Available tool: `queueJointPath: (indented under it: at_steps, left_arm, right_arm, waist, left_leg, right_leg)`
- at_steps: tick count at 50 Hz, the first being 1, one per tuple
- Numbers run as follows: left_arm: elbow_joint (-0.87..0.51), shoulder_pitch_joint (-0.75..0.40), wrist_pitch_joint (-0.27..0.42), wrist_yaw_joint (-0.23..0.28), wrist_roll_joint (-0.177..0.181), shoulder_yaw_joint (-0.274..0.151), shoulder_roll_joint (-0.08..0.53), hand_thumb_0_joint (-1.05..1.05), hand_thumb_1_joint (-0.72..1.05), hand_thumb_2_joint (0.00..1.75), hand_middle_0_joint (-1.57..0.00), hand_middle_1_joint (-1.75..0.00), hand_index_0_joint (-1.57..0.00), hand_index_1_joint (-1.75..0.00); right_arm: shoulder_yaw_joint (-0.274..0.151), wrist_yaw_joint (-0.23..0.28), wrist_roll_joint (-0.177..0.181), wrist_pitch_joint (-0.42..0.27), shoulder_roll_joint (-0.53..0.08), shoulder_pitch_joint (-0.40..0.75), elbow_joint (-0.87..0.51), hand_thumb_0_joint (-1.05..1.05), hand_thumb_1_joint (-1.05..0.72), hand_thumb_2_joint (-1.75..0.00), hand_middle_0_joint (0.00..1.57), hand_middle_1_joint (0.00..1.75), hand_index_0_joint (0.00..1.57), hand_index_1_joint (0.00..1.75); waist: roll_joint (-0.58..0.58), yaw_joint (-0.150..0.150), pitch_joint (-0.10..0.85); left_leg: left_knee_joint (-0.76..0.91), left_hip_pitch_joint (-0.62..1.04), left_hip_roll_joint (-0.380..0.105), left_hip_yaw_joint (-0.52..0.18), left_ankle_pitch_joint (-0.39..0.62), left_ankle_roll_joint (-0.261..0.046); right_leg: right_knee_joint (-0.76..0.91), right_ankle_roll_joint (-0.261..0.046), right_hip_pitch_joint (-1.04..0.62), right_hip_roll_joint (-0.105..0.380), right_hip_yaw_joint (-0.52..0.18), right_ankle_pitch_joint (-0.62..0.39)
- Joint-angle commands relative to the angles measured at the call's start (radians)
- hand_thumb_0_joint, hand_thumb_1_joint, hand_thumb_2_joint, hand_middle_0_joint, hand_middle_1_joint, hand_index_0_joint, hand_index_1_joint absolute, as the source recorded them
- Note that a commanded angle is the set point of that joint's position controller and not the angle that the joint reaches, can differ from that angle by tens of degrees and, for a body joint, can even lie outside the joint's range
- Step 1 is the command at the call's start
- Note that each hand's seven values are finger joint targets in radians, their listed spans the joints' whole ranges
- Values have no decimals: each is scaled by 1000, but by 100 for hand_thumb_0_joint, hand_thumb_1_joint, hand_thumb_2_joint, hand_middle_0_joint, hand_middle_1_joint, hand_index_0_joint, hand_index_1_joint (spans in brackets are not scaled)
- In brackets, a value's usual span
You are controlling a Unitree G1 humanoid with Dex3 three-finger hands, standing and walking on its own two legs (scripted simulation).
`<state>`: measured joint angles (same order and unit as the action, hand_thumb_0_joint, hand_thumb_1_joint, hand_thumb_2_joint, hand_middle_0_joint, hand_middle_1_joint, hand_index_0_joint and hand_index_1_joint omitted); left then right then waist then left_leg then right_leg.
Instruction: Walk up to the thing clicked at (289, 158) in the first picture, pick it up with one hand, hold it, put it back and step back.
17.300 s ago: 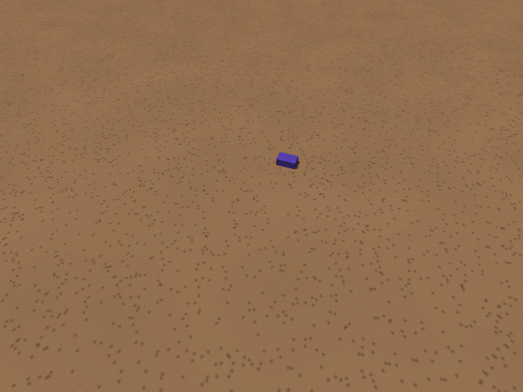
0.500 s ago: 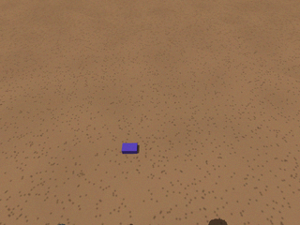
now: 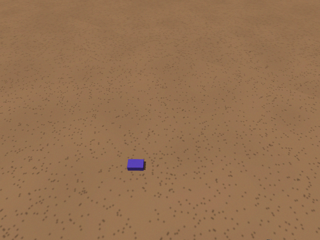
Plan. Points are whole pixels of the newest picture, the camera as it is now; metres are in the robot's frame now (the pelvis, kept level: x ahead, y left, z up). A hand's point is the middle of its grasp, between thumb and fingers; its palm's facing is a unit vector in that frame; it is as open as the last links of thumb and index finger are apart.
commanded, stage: stand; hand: left
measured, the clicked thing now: (135, 164) +0.73 +0.21 -0.76
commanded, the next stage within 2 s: walk up in 0.90 s
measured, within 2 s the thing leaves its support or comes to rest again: neither
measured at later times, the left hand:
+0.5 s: hand out of the picture +0.05 +0.24 -0.15, palm faces -0.02 -0.94 -0.35, open 7.4 cm
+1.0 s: hand out of the picture +0.08 +0.24 -0.14, palm faces +0.01 -0.94 -0.33, open 7.4 cm
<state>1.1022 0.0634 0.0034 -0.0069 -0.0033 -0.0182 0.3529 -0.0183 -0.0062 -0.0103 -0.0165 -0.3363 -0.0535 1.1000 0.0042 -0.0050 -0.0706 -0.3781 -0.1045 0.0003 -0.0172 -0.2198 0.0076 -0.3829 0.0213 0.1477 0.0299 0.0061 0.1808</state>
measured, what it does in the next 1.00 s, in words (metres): stands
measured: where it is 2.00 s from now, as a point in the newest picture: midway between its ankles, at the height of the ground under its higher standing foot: (166, 229)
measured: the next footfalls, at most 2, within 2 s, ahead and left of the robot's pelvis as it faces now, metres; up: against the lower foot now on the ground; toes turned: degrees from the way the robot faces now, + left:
left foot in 1.18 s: +0.14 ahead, +0.15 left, +0.00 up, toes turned +4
right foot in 1.66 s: +0.34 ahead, -0.13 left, +0.00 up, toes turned -5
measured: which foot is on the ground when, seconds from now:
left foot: down 0.00-0.96, up 0.98-1.00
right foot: down 0.00-1.00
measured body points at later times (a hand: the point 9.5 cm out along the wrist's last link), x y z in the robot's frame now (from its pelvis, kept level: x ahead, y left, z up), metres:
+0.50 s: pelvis -0.01 -0.02 +0.00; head -0.01 -0.02 +0.45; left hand +0.05 +0.29 -0.13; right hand +0.05 -0.32 -0.14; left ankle -0.01 +0.12 -0.75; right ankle +0.02 -0.13 -0.75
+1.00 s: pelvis +0.01 -0.02 +0.00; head +0.00 -0.02 +0.45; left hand +0.08 +0.29 -0.12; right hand +0.06 -0.32 -0.13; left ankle -0.01 +0.12 -0.73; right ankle +0.02 -0.13 -0.74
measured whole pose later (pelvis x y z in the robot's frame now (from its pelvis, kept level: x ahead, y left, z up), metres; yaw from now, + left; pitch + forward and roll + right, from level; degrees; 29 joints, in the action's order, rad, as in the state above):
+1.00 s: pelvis +0.01 -0.02 +0.00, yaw +1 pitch -2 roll +0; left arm 1.07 0.16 0.02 -0.04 -0.03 -0.05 0.35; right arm -0.03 -0.03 -0.03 -0.02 -0.37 -0.19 1.09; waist -0.02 0.00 -0.02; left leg -0.55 -0.18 -0.03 -0.02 -0.45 -0.02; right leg -0.40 -0.04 0.16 0.00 0.02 0.30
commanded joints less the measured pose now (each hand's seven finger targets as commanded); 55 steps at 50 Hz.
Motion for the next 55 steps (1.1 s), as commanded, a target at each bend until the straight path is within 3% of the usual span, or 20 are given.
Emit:
queueJointPath:
  at_steps: [1, 6, 12, 17, 19, 21, 28, 30, 36, 40, 44, 45, 46, 47, 48, 49, 50, 52, 54, 55]
  left_arm:
    - [-41, -51, 34, 12, -6, -28, 205, 0, 90, 90, -20, -30, -20, -30]
    - [-25, -40, 40, 11, -6, -24, 212, 0, 90, 90, -20, -30, -20, -30]
    - [-17, -15, 44, 12, -7, -21, 216, 0, 90, 90, -20, -30, -20, -30]
    - [-14, -11, 37, 11, -7, -23, 224, 0, 90, 90, -20, -30, -20, -30]
    - [-16, -7, 36, 10, -8, -24, 228, 0, 90, 90, -20, -30, -20, -30]
    - [-15, 3, 39, 9, -6, -21, 218, 0, 90, 90, -20, -30, -20, -30]
    - [-20, 8, 37, 9, -3, -20, 220, 0, 90, 90, -20, -30, -20, -30]
    - [-23, 0, 36, 8, -5, -23, 227, 0, 90, 90, -20, -30, -20, -30]
    - [-26, 1, 35, 8, -4, -21, 225, 0, 90, 90, -20, -30, -20, -30]
    - [-30, -6, 35, 8, -3, -20, 222, 0, 90, 90, -20, -30, -20, -30]
    - [-26, -1, 33, 7, -3, -20, 220, 0, 90, 90, -20, -30, -20, -30]
    - [-71, 70, 36, -15, -18, -78, 273, 0, 90, 90, -20, -30, -20, -30]
    - [-60, 123, 34, -21, -28, -88, 287, 0, 90, 90, -20, -30, -20, -30]
    - [-62, 132, 32, -25, -34, -101, 300, 0, 90, 90, -20, -30, -20, -30]
    - [-67, 157, 33, -25, -36, -113, 318, 0, 90, 90, -20, -30, -20, -30]
    - [-93, 157, 41, -20, -40, -124, 335, 0, 90, 90, -20, -30, -20, -30]
    - [-105, 162, 46, -18, -41, -129, 332, 0, 90, 90, -20, -30, -20, -30]
    - [-121, 176, 49, -20, -37, -127, 308, 0, 90, 90, -20, -30, -20, -30]
    - [-155, 137, 44, -29, -37, -123, 297, 0, 90, 90, -20, -30, -20, -30]
    - [-182, 98, 42, -34, -39, -123, 313, 0, 90, 90, -20, -30, -20, -30]
  right_arm:
    - [-40, 9, 3, -19, -226, 44, -56, 0, -90, -90, 20, 30, 20, 30]
    - [-33, 2, 3, -16, -213, 33, -47, 0, -90, -90, 20, 30, 20, 30]
    - [-35, 1, 1, -15, -219, 22, -39, 0, -90, -90, 20, 30, 20, 30]
    - [-30, 0, 0, -12, -218, -10, -26, 0, -90, -90, 20, 30, 20, 30]
    - [-29, 1, -1, -10, -214, -10, -28, 0, -90, -90, 20, 30, 20, 30]
    - [-29, 1, 0, -12, -221, -9, -27, 0, -90, -90, 20, 30, 20, 30]
    - [-25, 3, 1, -14, -224, -30, -22, 0, -90, -90, 20, 30, 20, 30]
    - [-22, 4, 0, -14, -222, -42, -24, 0, -90, -90, 20, 30, 20, 30]
    - [-18, 5, 0, -13, -228, -48, -23, 0, -90, -90, 20, 30, 20, 30]
    - [-16, 7, -1, -14, -232, -48, -27, 0, -90, -90, 20, 30, 20, 30]
    - [-14, 11, 1, -16, -233, -44, -27, 0, -90, -90, 20, 30, 20, 30]
    - [-58, -6, -14, -27, -289, -117, -72, 0, -90, -90, 20, 30, 20, 30]
    - [-66, -13, -26, -28, -295, -104, -79, 0, -90, -90, 20, 30, 20, 30]
    - [-64, -17, -30, -25, -283, -88, -91, 0, -90, -90, 20, 30, 20, 30]
    - [-63, -22, -29, -23, -255, -56, -115, 0, -90, -90, 20, 30, 20, 30]
    - [-69, -22, -36, -24, -247, -49, -134, 0, -90, -90, 20, 30, 20, 30]
    - [-77, -21, -34, -31, -256, -44, -142, 0, -90, -90, 20, 30, 20, 30]
    - [-81, -26, -33, -44, -246, -42, -157, 0, -90, -90, 20, 30, 20, 30]
    - [-88, -40, -35, -44, -238, -94, -162, 0, -90, -90, 20, 30, 20, 30]
    - [-95, -44, -31, -42, -238, -145, -162, 0, -90, -90, 20, 30, 20, 30]
  waist:
    - [-14, 7, 91]
    - [7, 7, 67]
    - [0, 4, 97]
    - [2, 4, 55]
    - [11, 1, 53]
    - [-6, -1, 79]
    - [-4, -2, 67]
    - [-1, 2, 80]
    - [-2, 2, 62]
    - [-11, 3, 89]
    - [-9, 0, 89]
    - [21, -8, 171]
    - [23, -31, 109]
    - [63, -43, 47]
    - [160, -64, 2]
    - [182, -75, -50]
    - [136, -78, -83]
    - [104, -74, -63]
    - [118, -41, -8]
    - [164, -12, 0]
  left_leg:
    - [97, -8, -121, -100, 143, -27]
    - [118, -4, -116, -100, 61, -26]
    - [108, 1, -117, -95, 80, -27]
    - [130, -54, -110, -98, -18, -24]
    - [124, -50, -109, -96, -9, -24]
    - [112, -33, -115, -97, 32, -27]
    - [114, -41, -116, -96, 32, -23]
    - [119, -47, -121, -96, 61, -23]
    - [113, -45, -116, -91, 45, -20]
    - [112, -45, -125, -90, 92, -19]
    - [111, -37, -126, -90, 109, -18]
    - [25, -64, -69, -70, -337, -77]
    - [-20, -165, -65, -73, -476, -85]
    - [-84, -286, -31, -30, -486, -70]
    - [-260, -369, 10, 50, -348, -50]
    - [-371, -461, -40, 20, -282, -34]
    - [-365, -511, -80, -21, -249, -36]
    - [-362, -492, -86, -22, -258, -39]
    - [-326, -352, -67, 9, -239, -32]
    - [-293, -253, -71, 15, -211, -35]
  right_leg:
    - [79, -34, -51, 93, -91, -126]
    - [113, -35, -18, 96, -98, -44]
    - [116, -38, -43, 103, -103, -82]
    - [132, -35, -20, 94, -109, 50]
    - [138, -40, -7, 100, -119, 71]
    - [129, -41, -27, 102, -115, 7]
    - [124, -43, -23, 99, -117, 3]
    - [110, -45, -45, 98, -112, -45]
    - [124, -42, -17, 94, -115, -1]
    - [102, -44, -57, 99, -109, -88]
    - [96, -43, -55, 96, -102, -113]
    - [55, -88, -112, 44, -101, 376]
    - [71, -114, -76, 74, -169, 560]
    - [129, -137, -88, 117, -242, 651]
    - [230, -180, -106, 216, -358, 698]
    - [275, -234, -124, 301, -435, 620]
    - [257, -270, -156, 320, -438, 461]
    - [237, -261, -179, 273, -365, 301]
    - [223, -226, -91, 212, -274, 338]
    - [225, -216, 11, 207, -252, 388]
